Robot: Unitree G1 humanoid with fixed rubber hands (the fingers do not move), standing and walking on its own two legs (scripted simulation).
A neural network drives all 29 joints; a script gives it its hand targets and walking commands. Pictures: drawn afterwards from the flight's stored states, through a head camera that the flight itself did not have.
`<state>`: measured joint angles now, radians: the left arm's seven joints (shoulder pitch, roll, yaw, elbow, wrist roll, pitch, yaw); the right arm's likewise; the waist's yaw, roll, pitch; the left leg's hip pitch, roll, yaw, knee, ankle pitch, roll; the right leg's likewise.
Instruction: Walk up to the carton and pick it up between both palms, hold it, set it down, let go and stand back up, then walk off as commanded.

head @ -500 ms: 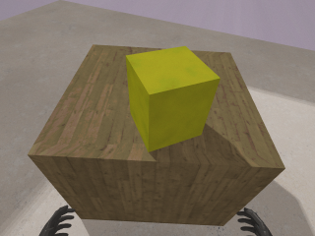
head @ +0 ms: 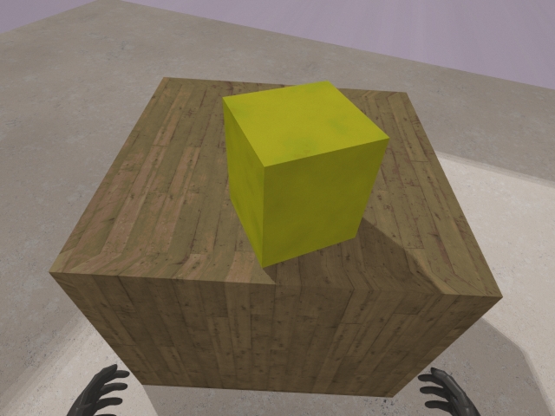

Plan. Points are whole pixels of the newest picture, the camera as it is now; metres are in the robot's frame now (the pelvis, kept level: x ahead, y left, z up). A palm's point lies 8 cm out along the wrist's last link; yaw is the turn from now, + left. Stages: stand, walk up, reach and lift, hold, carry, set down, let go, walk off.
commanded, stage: stand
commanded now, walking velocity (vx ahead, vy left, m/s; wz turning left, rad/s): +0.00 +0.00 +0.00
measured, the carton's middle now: (294, 174) +0.53 -0.04 +0.06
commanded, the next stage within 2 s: none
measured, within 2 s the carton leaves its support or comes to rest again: neither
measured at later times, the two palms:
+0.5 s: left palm out of the picture +0.15 +0.27 -0.08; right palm out of the picture +0.13 -0.28 -0.07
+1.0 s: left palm out of the picture +0.14 +0.27 -0.08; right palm out of the picture +0.13 -0.28 -0.07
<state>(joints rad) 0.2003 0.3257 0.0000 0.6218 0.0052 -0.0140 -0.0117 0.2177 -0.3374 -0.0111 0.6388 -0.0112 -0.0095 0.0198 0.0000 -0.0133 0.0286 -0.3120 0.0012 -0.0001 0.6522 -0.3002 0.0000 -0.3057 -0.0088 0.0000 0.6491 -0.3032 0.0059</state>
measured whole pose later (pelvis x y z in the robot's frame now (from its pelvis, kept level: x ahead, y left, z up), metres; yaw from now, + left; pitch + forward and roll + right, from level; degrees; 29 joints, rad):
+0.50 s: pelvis +0.00 +0.00 +0.00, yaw +0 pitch -2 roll +0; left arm 0.20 0.33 0.00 0.64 0.00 -0.02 -0.01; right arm 0.22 -0.34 -0.01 0.66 -0.01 -0.01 0.02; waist 0.00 -0.02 0.03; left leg -0.31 0.00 0.00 0.64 -0.29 0.00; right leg -0.30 -0.01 0.00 0.63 -0.29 0.01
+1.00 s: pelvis +0.00 +0.00 +0.00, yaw +0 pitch -2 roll +0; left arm 0.20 0.33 0.00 0.66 0.00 -0.02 -0.01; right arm 0.22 -0.34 -0.01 0.68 -0.01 -0.01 0.02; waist 0.00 -0.02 0.03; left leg -0.31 0.00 0.00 0.62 -0.28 0.00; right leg -0.30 -0.01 0.00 0.61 -0.28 0.01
